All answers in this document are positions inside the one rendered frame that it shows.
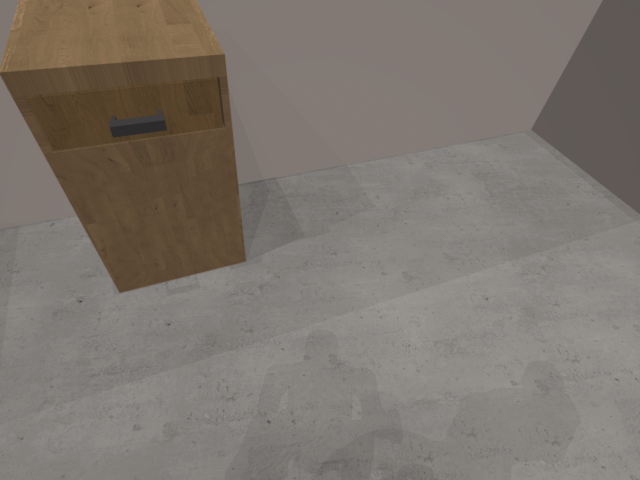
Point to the drawer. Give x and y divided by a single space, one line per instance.
81 118

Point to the handle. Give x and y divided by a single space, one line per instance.
139 125

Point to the cabinet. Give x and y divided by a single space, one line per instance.
156 209

